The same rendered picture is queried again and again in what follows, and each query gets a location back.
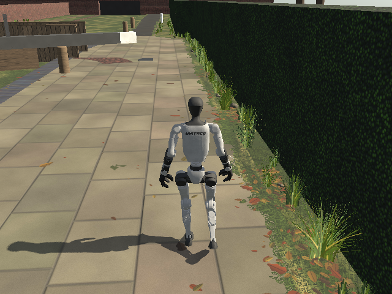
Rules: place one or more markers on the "right robot shin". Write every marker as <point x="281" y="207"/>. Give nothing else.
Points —
<point x="212" y="221"/>

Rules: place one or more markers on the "right robot upper arm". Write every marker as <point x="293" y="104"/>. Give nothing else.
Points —
<point x="214" y="129"/>

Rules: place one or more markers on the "robot left forearm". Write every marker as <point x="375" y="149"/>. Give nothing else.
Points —
<point x="166" y="164"/>

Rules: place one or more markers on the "left robot upper arm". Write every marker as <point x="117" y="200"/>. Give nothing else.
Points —
<point x="176" y="129"/>

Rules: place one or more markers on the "robot right hand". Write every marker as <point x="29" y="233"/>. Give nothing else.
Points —
<point x="229" y="173"/>

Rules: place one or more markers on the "robot right thigh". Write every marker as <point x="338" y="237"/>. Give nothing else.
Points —
<point x="210" y="186"/>

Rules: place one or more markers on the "robot right forearm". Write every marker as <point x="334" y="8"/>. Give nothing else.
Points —
<point x="225" y="161"/>

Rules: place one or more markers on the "robot left hand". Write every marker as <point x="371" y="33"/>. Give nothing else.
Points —
<point x="164" y="178"/>

